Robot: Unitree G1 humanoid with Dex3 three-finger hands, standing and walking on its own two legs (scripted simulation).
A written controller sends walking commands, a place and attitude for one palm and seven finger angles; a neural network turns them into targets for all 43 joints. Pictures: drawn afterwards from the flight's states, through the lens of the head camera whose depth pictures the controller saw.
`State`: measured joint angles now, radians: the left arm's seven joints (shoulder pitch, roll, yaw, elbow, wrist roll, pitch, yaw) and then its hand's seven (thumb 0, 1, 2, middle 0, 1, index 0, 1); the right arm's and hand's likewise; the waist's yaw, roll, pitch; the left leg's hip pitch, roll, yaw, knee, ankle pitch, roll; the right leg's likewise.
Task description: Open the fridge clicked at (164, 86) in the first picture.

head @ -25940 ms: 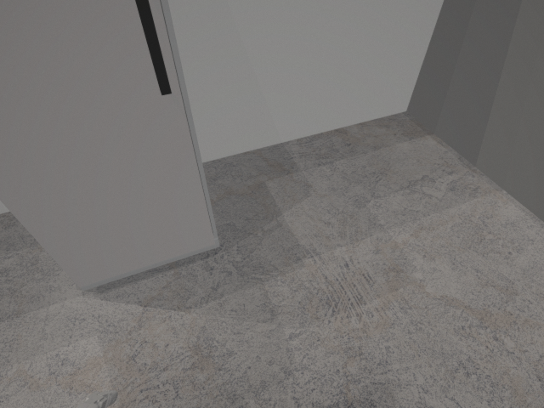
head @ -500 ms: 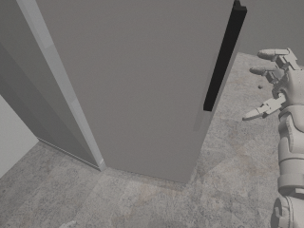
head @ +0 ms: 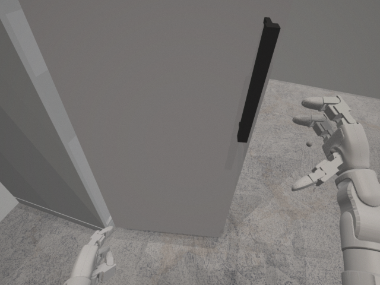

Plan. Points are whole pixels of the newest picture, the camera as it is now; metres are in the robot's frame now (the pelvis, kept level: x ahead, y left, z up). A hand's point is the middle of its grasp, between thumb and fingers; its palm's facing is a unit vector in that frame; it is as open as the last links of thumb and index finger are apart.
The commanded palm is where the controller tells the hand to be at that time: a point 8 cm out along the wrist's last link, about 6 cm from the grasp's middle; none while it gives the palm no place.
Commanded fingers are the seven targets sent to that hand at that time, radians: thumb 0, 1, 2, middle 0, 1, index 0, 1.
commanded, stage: slip the hand off the handle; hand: right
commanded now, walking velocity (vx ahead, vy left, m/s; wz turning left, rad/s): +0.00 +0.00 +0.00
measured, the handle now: (253, 87) +0.48 -0.13 +0.21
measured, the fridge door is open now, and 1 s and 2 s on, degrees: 77 77 77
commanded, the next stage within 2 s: draw the hand back to the body in 0.18 s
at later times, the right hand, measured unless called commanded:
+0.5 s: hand (326, 156) +0.30 -0.23 +0.18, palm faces +0.18 +0.98 +0.03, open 14.7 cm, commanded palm +0.25 -0.26 +0.19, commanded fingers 0.00 0.55 -0.20 0.25 1.15 0.25 1.15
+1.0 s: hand (357, 188) +0.24 -0.26 +0.17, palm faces +0.40 +0.89 -0.21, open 13.6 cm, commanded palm +0.19 -0.28 +0.19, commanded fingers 0.00 -0.03 -0.48 0.23 0.81 0.23 0.81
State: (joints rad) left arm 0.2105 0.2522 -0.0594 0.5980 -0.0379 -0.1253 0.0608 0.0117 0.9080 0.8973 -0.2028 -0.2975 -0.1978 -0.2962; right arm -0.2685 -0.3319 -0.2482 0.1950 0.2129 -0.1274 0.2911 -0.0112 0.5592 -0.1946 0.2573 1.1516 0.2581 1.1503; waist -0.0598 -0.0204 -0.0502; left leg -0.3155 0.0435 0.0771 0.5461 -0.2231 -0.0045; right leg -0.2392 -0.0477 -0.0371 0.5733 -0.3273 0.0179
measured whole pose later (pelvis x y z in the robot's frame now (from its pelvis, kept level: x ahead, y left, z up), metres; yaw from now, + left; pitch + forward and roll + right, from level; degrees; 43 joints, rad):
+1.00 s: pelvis +0.00 -0.01 +0.01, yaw +0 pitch -6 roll +1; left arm 0.19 0.23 -0.07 0.64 0.01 -0.18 0.06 0.01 0.91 0.90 -0.20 -0.30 -0.20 -0.30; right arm 0.16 -0.31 -0.27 -0.28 0.10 0.09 -0.04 -0.01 0.30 -0.32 0.25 1.00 0.25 1.00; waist -0.10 -0.02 0.00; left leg -0.15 0.05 0.08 0.44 -0.18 -0.02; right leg -0.08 -0.04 -0.04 0.48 -0.29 0.01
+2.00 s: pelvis +0.01 -0.01 +0.01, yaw +0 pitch -7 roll +1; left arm 0.21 0.21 -0.04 0.67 0.03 -0.16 0.07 0.01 0.91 0.90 -0.20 -0.30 -0.20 -0.30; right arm 0.38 -0.34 -0.34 -0.34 0.05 -0.05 -0.08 0.02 -0.89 -0.89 0.21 0.30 0.21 0.30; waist -0.10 -0.03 0.03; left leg -0.08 0.05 0.07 0.37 -0.16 -0.02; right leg -0.01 -0.03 -0.05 0.40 -0.27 0.00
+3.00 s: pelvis -0.13 -0.03 -0.02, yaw -5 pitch -2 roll +0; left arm 0.20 0.22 0.01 0.61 0.01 -0.13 0.06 0.01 0.91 0.90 -0.20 -0.30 -0.20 -0.30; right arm 0.41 -0.39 -0.44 -0.51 -0.01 -0.27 -0.13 0.01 -0.88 -0.89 0.21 0.30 0.21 0.30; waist -0.02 0.05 0.06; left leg -0.49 0.02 -0.06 0.67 -0.17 -0.04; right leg -0.46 0.02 -0.04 0.72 -0.26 -0.03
